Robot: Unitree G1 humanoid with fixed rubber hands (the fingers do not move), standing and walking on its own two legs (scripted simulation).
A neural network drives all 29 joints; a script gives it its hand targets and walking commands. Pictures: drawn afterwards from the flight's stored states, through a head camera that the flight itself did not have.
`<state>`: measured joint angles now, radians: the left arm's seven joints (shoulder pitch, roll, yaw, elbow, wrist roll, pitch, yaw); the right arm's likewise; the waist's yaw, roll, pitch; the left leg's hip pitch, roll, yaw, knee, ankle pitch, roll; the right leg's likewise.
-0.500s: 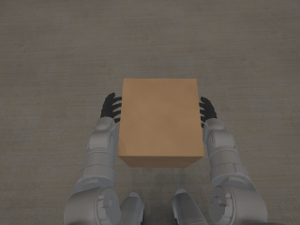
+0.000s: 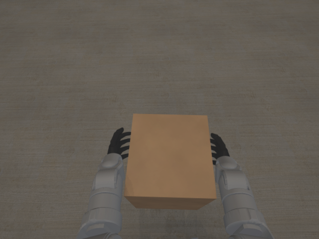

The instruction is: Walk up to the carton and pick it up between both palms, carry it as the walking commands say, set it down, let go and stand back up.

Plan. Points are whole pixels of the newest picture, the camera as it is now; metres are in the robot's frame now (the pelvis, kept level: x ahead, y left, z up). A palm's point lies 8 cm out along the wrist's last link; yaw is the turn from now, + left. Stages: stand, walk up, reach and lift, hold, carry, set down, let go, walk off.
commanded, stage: reach and lift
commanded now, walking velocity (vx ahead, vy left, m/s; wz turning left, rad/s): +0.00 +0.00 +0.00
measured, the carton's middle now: (168, 166) +0.33 -0.01 -0.07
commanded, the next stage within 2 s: hold in 1.52 s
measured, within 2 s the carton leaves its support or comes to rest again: neither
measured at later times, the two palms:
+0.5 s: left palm (105, 152) +0.31 +0.14 +0.07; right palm (228, 156) +0.30 -0.15 +0.05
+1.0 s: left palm (101, 151) +0.31 +0.14 +0.08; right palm (225, 152) +0.31 -0.14 +0.06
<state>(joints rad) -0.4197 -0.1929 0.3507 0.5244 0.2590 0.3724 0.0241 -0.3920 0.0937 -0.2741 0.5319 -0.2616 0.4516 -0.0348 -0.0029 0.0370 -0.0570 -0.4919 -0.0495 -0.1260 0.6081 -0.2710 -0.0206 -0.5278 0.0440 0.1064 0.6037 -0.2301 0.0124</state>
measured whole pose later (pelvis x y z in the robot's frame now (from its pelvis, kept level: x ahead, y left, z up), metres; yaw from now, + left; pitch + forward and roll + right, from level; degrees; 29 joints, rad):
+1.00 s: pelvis +0.00 +0.00 +0.02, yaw +0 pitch -7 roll +0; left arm -0.39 -0.17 0.31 0.39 0.26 0.69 0.00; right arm -0.36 0.13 -0.23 0.39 -0.28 0.76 -0.04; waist 0.01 0.04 0.02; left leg -0.07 -0.03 -0.14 0.40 -0.21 -0.02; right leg -0.10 0.04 0.10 0.41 -0.18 0.00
